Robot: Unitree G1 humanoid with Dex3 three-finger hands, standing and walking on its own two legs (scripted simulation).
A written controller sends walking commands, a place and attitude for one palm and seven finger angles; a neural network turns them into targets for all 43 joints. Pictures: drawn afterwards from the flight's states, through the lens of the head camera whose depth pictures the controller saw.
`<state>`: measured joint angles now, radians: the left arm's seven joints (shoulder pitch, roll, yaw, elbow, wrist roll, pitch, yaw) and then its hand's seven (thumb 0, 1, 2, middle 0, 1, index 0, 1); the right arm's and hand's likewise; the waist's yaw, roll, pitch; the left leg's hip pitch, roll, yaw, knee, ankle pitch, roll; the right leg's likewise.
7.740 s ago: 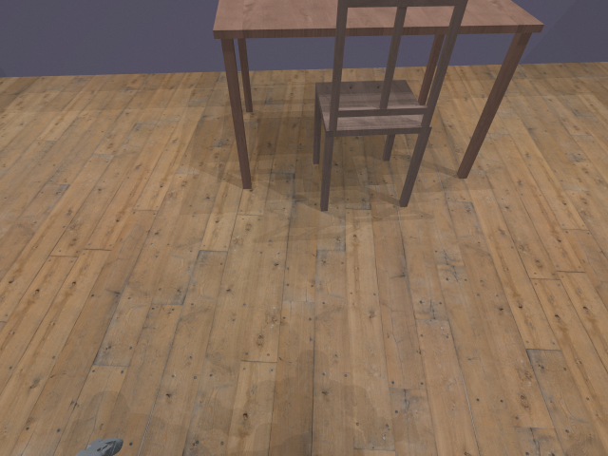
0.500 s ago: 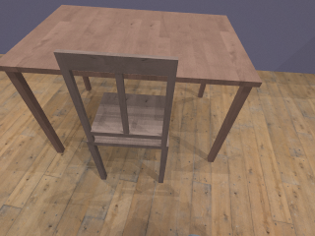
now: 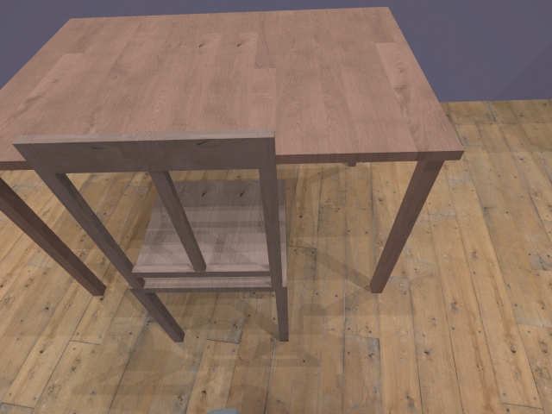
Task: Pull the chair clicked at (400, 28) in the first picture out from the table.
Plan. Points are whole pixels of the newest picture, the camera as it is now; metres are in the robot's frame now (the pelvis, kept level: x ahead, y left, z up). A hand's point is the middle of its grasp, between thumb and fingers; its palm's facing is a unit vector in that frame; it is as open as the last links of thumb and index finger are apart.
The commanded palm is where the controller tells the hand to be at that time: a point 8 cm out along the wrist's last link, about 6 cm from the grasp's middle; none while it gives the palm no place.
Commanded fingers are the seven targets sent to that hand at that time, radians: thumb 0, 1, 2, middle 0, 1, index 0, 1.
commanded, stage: come to a stop and stand still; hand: left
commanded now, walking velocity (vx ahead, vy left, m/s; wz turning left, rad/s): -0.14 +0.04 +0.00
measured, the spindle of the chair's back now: (183, 227) +0.46 +0.22 -0.07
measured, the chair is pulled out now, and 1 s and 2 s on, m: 0.00 0.00 0.00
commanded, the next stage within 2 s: look again from close up in 1.04 s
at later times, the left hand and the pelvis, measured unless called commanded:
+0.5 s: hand out of the picture -0.02 +0.20 -0.18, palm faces +0.01 -0.98 -0.21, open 7.3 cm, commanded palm none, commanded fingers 0.00 0.90 0.90 -0.20 -0.30 -0.20 -0.30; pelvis -0.01 +0.02 +0.00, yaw -2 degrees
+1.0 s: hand out of the picture +0.01 +0.17 -0.17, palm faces -0.01 -0.97 -0.23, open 7.3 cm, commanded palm none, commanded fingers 0.00 0.90 0.90 -0.20 -0.30 -0.20 -0.30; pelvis +0.00 -0.01 +0.00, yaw -1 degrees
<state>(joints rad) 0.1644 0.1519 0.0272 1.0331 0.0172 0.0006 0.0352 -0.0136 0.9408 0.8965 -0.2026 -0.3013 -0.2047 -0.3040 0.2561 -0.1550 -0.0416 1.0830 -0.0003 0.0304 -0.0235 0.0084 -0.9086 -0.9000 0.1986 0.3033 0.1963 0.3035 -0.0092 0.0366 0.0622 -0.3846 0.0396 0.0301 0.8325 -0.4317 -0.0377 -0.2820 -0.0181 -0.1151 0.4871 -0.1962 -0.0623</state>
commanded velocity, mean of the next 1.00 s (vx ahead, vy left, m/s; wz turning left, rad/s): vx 0.00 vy -0.04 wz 0.00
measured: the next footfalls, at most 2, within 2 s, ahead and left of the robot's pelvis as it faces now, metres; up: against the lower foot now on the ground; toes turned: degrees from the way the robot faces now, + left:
left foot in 0.16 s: +0.05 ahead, +0.14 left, +0.00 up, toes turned +1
right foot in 0.50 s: -0.03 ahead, -0.10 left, +0.00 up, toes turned -2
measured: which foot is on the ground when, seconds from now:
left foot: up 0.00-0.14, down 0.16-1.00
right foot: down 0.00-0.16, up 0.18-0.48, down 0.50-1.00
